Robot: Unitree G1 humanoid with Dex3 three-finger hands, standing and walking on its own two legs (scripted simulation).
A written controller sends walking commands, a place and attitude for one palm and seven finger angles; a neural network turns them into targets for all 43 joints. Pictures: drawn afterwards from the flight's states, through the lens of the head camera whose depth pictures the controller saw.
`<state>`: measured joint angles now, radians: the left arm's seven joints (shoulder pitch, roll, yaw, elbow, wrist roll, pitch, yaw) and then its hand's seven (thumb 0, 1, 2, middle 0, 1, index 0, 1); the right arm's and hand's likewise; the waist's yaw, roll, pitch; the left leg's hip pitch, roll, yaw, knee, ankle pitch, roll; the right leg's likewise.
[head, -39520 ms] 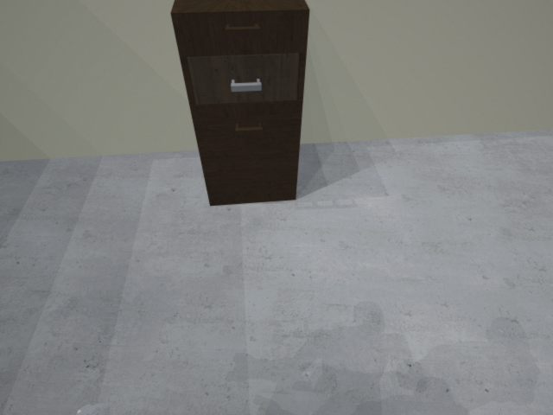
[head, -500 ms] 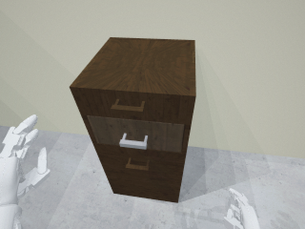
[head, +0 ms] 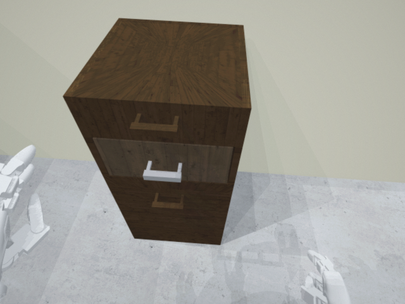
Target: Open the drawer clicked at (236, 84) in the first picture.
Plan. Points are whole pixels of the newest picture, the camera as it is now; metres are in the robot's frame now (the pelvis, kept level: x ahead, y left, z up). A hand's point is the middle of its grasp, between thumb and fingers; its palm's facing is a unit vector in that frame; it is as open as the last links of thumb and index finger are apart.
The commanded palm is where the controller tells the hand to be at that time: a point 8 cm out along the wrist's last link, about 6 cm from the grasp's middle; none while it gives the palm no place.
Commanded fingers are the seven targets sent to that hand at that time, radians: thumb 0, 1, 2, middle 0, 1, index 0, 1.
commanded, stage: step back with the hand held close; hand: left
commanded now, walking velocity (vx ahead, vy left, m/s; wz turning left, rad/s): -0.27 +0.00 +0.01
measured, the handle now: (163, 170) +0.49 +0.14 -0.12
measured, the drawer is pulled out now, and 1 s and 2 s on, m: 0.00 0.00 0.00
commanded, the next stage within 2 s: stop stepping back and stand still in 0.98 s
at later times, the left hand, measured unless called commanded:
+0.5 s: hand out of the picture +0.11 +0.25 +0.16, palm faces +0.40 -0.81 -0.42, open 7.4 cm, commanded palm +0.04 +0.29 +0.18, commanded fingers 0.00 0.90 0.90 -0.20 -0.30 -0.20 -0.30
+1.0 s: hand out of the picture +0.03 +0.26 +0.16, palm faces +0.38 -0.81 -0.45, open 7.4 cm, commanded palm -0.04 +0.29 +0.18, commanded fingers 0.00 0.90 0.90 -0.20 -0.30 -0.20 -0.30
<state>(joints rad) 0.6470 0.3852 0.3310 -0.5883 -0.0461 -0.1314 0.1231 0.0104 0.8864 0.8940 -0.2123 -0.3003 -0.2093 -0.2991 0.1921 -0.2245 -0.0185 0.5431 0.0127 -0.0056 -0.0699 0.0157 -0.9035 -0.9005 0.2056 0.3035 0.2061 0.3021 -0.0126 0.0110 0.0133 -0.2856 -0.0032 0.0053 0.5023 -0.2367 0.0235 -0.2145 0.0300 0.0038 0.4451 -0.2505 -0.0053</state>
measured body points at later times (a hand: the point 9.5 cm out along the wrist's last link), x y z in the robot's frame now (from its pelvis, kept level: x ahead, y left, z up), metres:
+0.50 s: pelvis -0.08 +0.01 -0.01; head -0.07 +0.03 +0.44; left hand +0.08 +0.29 +0.18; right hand +0.09 -0.22 -0.08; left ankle +0.01 +0.10 -0.74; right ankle -0.01 -0.12 -0.74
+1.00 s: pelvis -0.16 +0.01 +0.00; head -0.13 +0.04 +0.45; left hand +0.01 +0.30 +0.18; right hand +0.05 -0.21 -0.06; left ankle -0.11 +0.10 -0.74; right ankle -0.15 -0.10 -0.71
